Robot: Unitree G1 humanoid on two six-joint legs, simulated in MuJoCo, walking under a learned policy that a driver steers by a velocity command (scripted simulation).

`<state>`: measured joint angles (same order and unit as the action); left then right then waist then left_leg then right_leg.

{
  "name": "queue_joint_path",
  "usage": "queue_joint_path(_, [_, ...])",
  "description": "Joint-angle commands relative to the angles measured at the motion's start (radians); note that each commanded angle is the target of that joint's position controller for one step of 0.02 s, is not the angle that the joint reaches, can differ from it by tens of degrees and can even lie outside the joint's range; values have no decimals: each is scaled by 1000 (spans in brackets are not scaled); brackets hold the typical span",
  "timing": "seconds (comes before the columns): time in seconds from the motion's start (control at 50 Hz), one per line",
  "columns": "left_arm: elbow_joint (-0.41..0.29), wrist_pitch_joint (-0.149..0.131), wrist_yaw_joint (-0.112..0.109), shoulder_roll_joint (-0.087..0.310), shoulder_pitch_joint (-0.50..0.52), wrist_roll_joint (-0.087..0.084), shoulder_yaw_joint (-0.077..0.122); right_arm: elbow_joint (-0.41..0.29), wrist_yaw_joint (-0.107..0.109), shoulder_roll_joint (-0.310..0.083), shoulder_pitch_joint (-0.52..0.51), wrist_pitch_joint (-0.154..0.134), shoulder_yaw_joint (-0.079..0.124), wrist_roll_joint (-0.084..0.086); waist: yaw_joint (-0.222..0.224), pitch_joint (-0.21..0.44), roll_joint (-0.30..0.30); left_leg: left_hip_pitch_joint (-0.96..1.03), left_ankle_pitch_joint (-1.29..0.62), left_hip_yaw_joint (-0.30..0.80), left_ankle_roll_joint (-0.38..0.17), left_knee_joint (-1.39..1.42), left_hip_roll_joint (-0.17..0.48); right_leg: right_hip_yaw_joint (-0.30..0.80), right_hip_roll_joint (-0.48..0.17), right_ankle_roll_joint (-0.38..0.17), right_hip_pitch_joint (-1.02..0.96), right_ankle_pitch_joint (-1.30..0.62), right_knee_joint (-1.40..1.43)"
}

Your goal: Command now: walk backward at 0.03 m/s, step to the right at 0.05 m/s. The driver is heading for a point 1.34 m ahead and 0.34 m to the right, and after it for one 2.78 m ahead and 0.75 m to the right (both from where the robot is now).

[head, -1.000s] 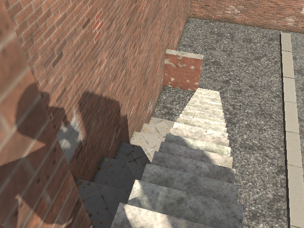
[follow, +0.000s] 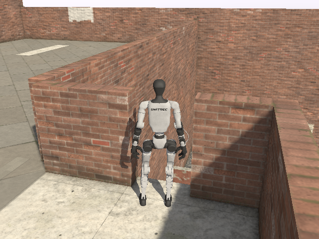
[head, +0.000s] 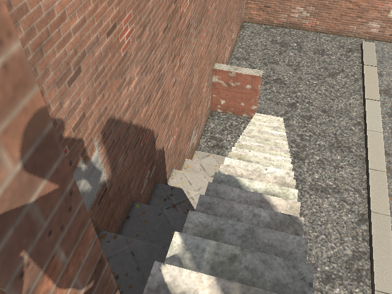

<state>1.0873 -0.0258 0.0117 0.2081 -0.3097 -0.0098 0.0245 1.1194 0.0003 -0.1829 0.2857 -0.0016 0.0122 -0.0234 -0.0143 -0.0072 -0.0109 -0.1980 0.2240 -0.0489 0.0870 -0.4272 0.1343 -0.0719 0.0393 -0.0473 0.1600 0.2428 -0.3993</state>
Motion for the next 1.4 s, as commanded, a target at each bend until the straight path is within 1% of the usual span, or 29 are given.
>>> queue_joint_path(0.02, [-2, -6, -39, 51, -81, 17, -4, 4, 28, -36, 89, 8, -4, -4, -1, -54, -36, -13, -71, 8, -7, 93, 5, 88, -129, -21, 9, -254, 91])
queue_joint_path(0.04, [-17, -5, 26, 172, -73, -26, 40, -30, -15, -149, 20, -13, 30, 9, 4, -37, 44, -61, -47, -42, -68, 30, -3, 65, -30, -23, 1, -175, 56])
queue_joint_path(0.14, [-5, -7, -39, 58, -74, 14, -3, 2, 28, -43, 92, 10, -3, -6, -3, -58, -32, -10, -75, 7, -6, 96, 6, 88, -131, -20, 13, -259, 92])
queue_joint_path(0.16, [-13, -6, 29, 168, -77, -26, 37, -24, -17, -144, 34, -11, 27, 7, 5, -42, 46, -59, -47, -44, -67, 37, -5, 61, -28, -21, 0, -163, 60])
queue_joint_path(0.2, [-3, -7, -39, 58, -76, 14, -4, 3, 28, -43, 94, 10, -4, -6, -2, -59, -31, -11, -74, 6, -6, 97, 6, 87, -131, -20, 14, -257, 93])
queue_joint_path(0.26, [-23, -4, 33, 160, -60, -24, 37, -30, -23, -136, 21, -18, 26, 11, 9, -55, 41, -87, -21, -33, -84, 41, 4, 67, -29, -25, 10, -149, 57])
queue_joint_path(0.3, [2, -6, -39, 48, -85, 16, -5, 7, 28, -32, 98, 8, -5, -4, -1, -57, -37, -15, -69, 6, -7, 92, 5, 87, -129, -21, 11, -251, 91])
queue_joint_path(0.32, [-13, -5, 26, 169, -77, -25, 38, -28, -15, -147, 28, -13, 29, 9, 5, -39, 42, -62, -45, -43, -68, 29, -2, 64, -30, -22, 4, -172, 55])
queue_joint_path(0.42, [-1, -7, -39, 56, -78, 13, -4, 4, 29, -41, 100, 10, -4, -6, -3, -60, -33, -11, -73, 5, -6, 95, 7, 87, -131, -20, 17, -257, 92])
queue_joint_path(0.48, [-22, -4, 33, 159, -61, -25, 37, -30, -23, -135, 24, -19, 25, 11, 9, -56, 40, -87, -22, -33, -84, 39, 5, 65, -28, -25, 13, -149, 56])
queue_joint_path(0.52, [4, -6, -39, 47, -87, 16, -6, 6, 28, -32, 101, 8, -6, -4, -1, -58, -37, -15, -68, 4, -7, 92, 6, 86, -129, -21, 14, -251, 90])
queue_joint_path(0.54, [-12, -5, 26, 168, -78, -26, 38, -28, -15, -146, 30, -14, 29, 9, 5, -39, 42, -62, -45, -44, -68, 28, -1, 63, -29, -22, 7, -171, 54])
queue_joint_path(0.58, [-1, -8, -40, 57, -78, 14, -4, 3, 29, -40, 101, 9, -4, -7, -3, -59, -36, -12, -73, 3, -5, 95, 7, 87, -131, -20, 17, -259, 91])
queue_joint_path(0.64, [-22, -4, 32, 158, -61, -26, 37, -31, -23, -134, 24, -19, 26, 11, 8, -55, 40, -86, -24, -34, -85, 37, 6, 65, -27, -25, 15, -153, 54])
queue_joint_path(0.68, [4, -7, -39, 47, -87, 16, -6, 6, 29, -31, 102, 7, -5, -4, -1, -57, -38, -15, -68, 3, -7, 91, 6, 86, -130, -21, 15, -253, 89])
queue_joint_path(0.7, [-12, -5, 26, 168, -78, -27, 38, -29, -15, -145, 30, -14, 29, 9, 5, -39, 43, -62, -46, -45, -68, 27, 0, 62, -29, -22, 8, -173, 53])
queue_joint_path(0.82, [-6, -5, -21, 46, -67, 18, -1, -4, 15, -70, 99, -1, 7, -7, -2, -36, -42, -52, -48, -7, -23, 72, 3, 84, -141, -26, -18, -243, 87])
queue_joint_path(0.86, [-13, -6, 26, 168, -77, -27, 39, -30, -15, -145, 30, -14, 29, 9, 5, -39, 43, -61, -45, -46, -68, 27, 1, 62, -29, -21, 8, -173, 52])
queue_joint_path(0.96, [0, -8, -39, 54, -78, 14, -5, 1, 28, -40, 102, 10, -3, -6, -3, -60, -33, -11, -72, 1, -6, 95, 8, 86, -132, -19, 19, -259, 91])
queue_joint_path(0.98, [-10, -7, 28, 166, -79, -28, 37, -26, -17, -140, 41, -12, 26, 7, 6, -44, 47, -58, -45, -48, -66, 35, -2, 57, -27, -19, 6, -162, 58])
queue_joint_path(1.02, [1, -8, -39, 54, -79, 14, -5, 1, 28, -40, 103, 9, -4, -6, -2, -61, -32, -12, -71, 0, -6, 96, 8, 85, -132, -19, 18, -256, 92])
queue_joint_path(1.08, [-21, -5, 32, 157, -60, -26, 37, -31, -23, -132, 27, -20, 25, 11, 9, -56, 42, -86, -19, -37, -84, 39, 8, 64, -28, -24, 14, -147, 55])
queue_joint_path(1.12, [5, -7, -38, 44, -88, 16, -6, 5, 28, -29, 105, 7, -5, -4, -1, -57, -37, -15, -67, 0, -6, 92, 7, 85, -130, -20, 15, -252, 89])
queue_joint_path(1.14, [-11, -6, 25, 167, -78, -27, 38, -29, -16, -142, 34, -15, 29, 9, 6, -39, 43, -61, -44, -47, -67, 28, 1, 61, -29, -21, 8, -171, 53])
queue_joint_path(1.18, [0, -9, -40, 54, -80, 14, -4, 2, 28, -38, 106, 9, -3, -7, -3, -59, -36, -12, -71, -1, -4, 95, 8, 85, -131, -19, 18, -261, 90])
queue_joint_path(1.24, [-21, -5, 31, 157, -61, -27, 37, -31, -23, -131, 28, -20, 26, 12, 9, -55, 40, -86, -23, -37, -84, 37, 9, 63, -27, -24, 17, -152, 53])
queue_joint_path(1.26, [-4, -5, -22, 44, -68, 18, -1, -4, 14, -68, 103, -1, 7, -8, -2, -37, -43, -52, -46, -11, -23, 72, 4, 83, -142, -25, -16, -243, 87])
queue_joint_path(1.3, [-12, -6, 25, 167, -78, -28, 39, -30, -15, -142, 34, -15, 29, 9, 6, -39, 42, -61, -45, -48, -67, 27, 2, 60, -29, -21, 10, -172, 52])
queue_joint_path(1.4, [1, -9, -39, 53, -79, 14, -5, 1, 28, -38, 106, 9, -3, -6, -3, -61, -33, -10, -71, -3, -6, 95, 9, 84, -132, -19, 21, -259, 91])
